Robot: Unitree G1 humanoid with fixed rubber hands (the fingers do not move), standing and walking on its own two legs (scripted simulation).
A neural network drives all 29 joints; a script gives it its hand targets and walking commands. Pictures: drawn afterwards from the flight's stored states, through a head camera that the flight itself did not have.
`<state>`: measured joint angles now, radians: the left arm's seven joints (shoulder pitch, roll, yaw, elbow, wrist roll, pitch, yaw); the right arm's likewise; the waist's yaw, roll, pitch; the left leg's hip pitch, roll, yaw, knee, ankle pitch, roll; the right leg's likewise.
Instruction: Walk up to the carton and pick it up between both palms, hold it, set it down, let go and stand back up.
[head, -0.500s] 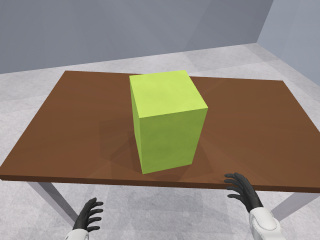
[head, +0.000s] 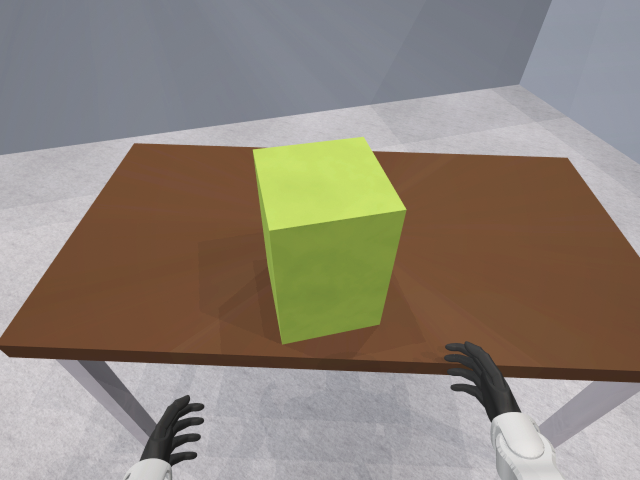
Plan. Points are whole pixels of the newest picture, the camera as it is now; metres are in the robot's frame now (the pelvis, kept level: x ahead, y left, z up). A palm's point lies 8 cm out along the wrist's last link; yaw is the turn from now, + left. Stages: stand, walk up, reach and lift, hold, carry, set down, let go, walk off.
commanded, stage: stand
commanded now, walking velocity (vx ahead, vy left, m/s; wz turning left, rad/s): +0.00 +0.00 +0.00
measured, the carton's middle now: (321, 244) +0.43 +0.01 +0.04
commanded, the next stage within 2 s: none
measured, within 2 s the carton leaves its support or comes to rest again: neither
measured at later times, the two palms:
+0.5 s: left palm out of the picture +0.11 +0.28 -0.10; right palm out of the picture +0.11 -0.25 -0.09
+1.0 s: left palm out of the picture +0.13 +0.27 -0.09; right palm out of the picture +0.12 -0.25 -0.09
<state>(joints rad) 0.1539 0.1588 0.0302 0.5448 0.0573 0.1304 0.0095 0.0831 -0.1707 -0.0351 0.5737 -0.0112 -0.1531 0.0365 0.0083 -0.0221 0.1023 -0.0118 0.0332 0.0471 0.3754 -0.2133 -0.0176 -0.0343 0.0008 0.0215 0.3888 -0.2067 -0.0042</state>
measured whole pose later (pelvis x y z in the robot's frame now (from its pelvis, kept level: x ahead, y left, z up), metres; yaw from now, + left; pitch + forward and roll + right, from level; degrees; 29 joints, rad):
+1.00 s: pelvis +0.00 +0.01 -0.01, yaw +1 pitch -1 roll +0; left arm 0.22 0.28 0.02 0.66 0.02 -0.01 -0.02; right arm 0.33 -0.29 -0.03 0.55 -0.01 -0.03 0.01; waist 0.00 0.01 0.03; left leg -0.25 0.02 0.02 0.56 -0.29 0.00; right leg -0.25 -0.02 0.00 0.55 -0.28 0.02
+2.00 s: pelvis +0.00 +0.00 -0.01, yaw +1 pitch -1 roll +0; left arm 0.27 0.28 0.00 0.64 0.01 -0.01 -0.02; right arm 0.32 -0.30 -0.01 0.61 -0.01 -0.02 0.01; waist 0.00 0.01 0.03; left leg -0.26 0.03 0.02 0.56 -0.28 -0.01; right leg -0.26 0.00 0.00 0.55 -0.27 0.00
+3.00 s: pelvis +0.00 +0.00 -0.01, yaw +0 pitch -1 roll +0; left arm 0.29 0.29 0.00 0.63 0.01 -0.01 -0.01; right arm 0.31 -0.30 -0.01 0.63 -0.01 -0.01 0.01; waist 0.00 0.01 0.03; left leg -0.25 0.04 0.04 0.55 -0.28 -0.01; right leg -0.26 0.00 0.02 0.55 -0.26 0.00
